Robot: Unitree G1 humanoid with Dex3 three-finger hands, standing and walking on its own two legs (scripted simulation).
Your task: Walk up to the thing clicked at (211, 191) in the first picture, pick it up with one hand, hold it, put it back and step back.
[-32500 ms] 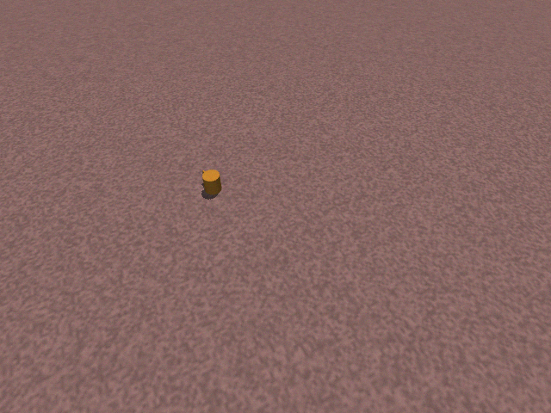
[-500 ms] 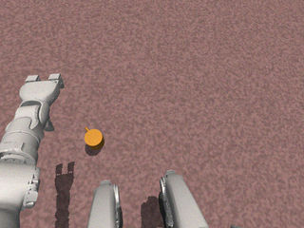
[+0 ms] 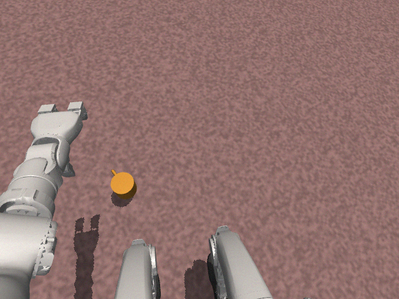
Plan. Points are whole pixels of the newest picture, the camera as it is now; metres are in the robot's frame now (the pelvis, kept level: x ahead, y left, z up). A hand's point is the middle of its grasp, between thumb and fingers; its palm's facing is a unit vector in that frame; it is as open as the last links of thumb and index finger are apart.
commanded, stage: go down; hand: left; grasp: from above
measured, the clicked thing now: (121, 182) +0.50 +0.21 -0.56
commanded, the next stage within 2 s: approach in 0.22 s
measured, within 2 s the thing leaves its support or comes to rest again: neither
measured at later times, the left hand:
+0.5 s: hand (69, 152) +0.45 +0.24 -0.10, palm faces -0.47 -0.02 -0.88, open 14.4 cm
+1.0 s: hand (113, 180) +0.46 +0.20 -0.36, palm faces -0.45 -0.01 -0.89, open 14.2 cm
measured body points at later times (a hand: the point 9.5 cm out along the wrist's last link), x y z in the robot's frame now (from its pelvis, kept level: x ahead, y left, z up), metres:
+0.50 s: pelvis +0.00 +0.00 +0.00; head +0.16 +0.02 +0.41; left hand +0.47 +0.24 -0.05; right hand +0.02 -0.27 -0.12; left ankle +0.04 +0.11 -0.57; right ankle +0.07 -0.15 -0.57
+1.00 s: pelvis -0.05 -0.01 -0.20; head +0.20 +0.03 +0.18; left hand +0.48 +0.20 -0.31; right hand -0.02 -0.27 -0.31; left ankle +0.04 +0.11 -0.57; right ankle +0.06 -0.15 -0.57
